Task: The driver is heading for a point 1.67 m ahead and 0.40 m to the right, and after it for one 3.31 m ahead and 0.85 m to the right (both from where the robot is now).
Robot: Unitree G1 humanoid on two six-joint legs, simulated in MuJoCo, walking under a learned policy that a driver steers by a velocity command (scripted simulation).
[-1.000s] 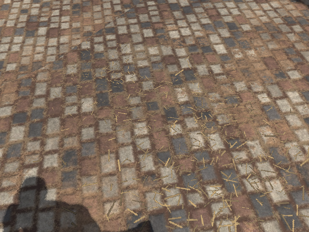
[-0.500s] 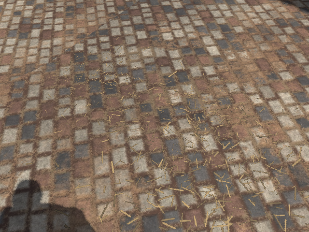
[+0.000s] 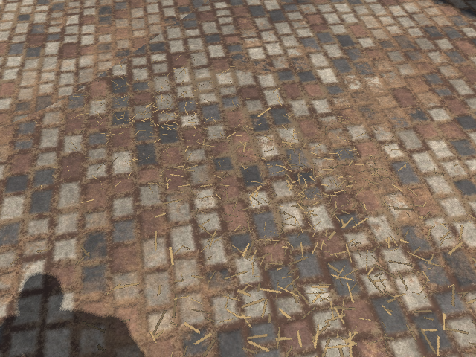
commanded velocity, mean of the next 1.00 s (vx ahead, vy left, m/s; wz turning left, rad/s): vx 0.10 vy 0.00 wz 0.00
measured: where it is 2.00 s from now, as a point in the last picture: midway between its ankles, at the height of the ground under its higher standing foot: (263, 317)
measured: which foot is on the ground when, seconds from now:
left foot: down 0.00-0.90, up 0.92-1.00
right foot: down 0.00-1.00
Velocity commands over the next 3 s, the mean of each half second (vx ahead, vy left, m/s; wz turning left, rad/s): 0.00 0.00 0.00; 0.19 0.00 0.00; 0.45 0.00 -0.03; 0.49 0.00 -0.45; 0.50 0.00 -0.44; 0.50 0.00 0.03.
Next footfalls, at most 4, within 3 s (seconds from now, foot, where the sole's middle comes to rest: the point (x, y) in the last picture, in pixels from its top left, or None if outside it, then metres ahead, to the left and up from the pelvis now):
1.32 left None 0.44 0.09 -0.78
1.88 right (308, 285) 0.73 -0.18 -0.78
2.36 left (275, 200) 1.07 -0.10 -0.78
2.88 right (370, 176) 1.18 -0.46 -0.78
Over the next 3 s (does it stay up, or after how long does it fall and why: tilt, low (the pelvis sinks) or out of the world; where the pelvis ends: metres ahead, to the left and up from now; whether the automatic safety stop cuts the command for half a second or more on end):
stays up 1.15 -0.32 0.00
